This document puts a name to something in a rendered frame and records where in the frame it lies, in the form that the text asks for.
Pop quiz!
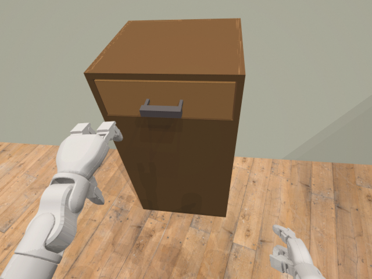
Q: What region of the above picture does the drawer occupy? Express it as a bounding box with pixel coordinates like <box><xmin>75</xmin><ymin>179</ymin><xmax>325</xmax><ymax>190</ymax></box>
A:
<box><xmin>94</xmin><ymin>79</ymin><xmax>235</xmax><ymax>119</ymax></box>

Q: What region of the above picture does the right robot forearm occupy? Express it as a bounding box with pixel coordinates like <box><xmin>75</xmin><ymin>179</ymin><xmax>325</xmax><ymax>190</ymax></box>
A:
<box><xmin>293</xmin><ymin>263</ymin><xmax>326</xmax><ymax>279</ymax></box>

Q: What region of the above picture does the handle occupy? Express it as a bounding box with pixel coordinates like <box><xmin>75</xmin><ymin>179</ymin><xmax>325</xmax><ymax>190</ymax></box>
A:
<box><xmin>139</xmin><ymin>99</ymin><xmax>183</xmax><ymax>119</ymax></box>

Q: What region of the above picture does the right robot hand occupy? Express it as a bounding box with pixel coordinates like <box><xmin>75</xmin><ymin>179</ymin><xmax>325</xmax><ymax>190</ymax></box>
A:
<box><xmin>269</xmin><ymin>224</ymin><xmax>314</xmax><ymax>276</ymax></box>

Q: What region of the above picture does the left robot forearm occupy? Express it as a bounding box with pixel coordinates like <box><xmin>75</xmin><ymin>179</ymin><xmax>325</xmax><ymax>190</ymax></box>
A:
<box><xmin>0</xmin><ymin>172</ymin><xmax>90</xmax><ymax>279</ymax></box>

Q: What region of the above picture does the cabinet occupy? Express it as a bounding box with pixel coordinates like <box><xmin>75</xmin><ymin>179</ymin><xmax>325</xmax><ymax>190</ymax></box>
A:
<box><xmin>84</xmin><ymin>18</ymin><xmax>245</xmax><ymax>217</ymax></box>

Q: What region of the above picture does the left robot hand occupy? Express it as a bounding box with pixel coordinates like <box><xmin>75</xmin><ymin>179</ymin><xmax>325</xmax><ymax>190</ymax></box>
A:
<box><xmin>56</xmin><ymin>121</ymin><xmax>123</xmax><ymax>205</ymax></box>

